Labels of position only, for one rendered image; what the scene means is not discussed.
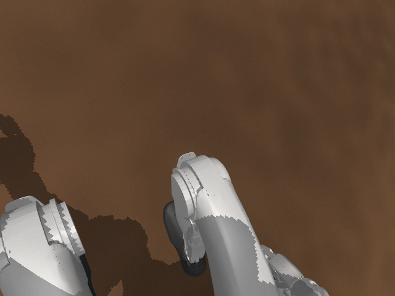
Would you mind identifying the left robot foot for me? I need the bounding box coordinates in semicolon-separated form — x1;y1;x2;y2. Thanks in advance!
80;254;96;296

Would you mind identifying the right robot hand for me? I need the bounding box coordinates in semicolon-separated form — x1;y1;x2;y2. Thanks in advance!
261;245;305;296

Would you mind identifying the right robot arm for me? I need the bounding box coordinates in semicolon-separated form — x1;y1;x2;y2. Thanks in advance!
290;278;329;296

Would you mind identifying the right robot foot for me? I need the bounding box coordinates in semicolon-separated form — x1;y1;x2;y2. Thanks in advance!
163;201;206;277

